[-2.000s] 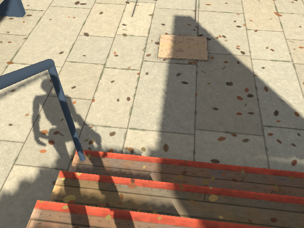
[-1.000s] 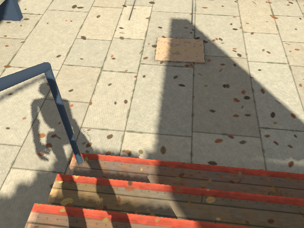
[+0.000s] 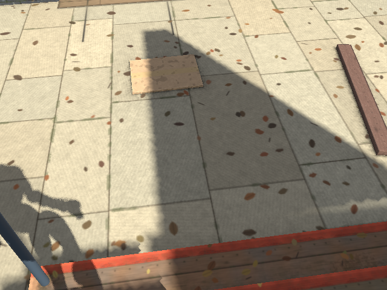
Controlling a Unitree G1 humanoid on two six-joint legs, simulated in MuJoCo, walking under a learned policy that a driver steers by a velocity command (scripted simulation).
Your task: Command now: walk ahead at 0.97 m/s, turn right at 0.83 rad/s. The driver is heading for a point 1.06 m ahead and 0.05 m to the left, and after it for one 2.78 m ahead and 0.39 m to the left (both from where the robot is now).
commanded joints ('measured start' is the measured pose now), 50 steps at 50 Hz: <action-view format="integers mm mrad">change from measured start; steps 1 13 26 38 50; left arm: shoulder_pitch -144 -418 -110 -190 -200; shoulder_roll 146 80 157 41 138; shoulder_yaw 27 7 40 16 29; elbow -112 -319 -160 -74 -216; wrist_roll -16 56 6 -4 100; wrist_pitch -45 9 -23 -112 -57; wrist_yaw -7 7 -32 -15 -7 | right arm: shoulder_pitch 29 411 492 158 412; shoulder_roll -95 -103 -150 -30 -253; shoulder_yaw -14 -14 -23 -37 -57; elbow -25 99 158 -13 79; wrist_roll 20 18 22 39 68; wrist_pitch -11 -77 18 29 18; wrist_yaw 23 24 -60 48 7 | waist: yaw -24 -66 74 -123 -66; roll -41 -11 27 -97 -96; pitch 34 209 -19 74 -4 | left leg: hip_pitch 506 587 425 262 960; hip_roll -109 312 -33 -12 88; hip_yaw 132 -488 -67 91 -443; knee -256 -437 428 -155 -310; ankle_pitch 397 -464 -87 393 125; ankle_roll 12 228 243 135 424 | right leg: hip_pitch -455 -1163 231 -380 -932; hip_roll -130 -241 -229 -386 -288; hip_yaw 234 209 -67 -147 58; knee -177 939 -510 -247 790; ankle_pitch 365 257 909 279 72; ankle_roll -79 15 106 108 121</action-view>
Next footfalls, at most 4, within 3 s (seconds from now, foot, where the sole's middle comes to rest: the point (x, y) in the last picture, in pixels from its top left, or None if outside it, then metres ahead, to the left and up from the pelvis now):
0.14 left None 0.22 0.15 -0.88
0.54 right None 0.54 -0.13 -1.03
0.92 left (199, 270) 0.78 0.02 -1.19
1.26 right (205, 205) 1.24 -0.01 -1.35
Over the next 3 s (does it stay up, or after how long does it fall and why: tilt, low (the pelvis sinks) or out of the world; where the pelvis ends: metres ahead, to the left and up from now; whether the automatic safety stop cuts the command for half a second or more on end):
stays up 1.38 0.12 -0.59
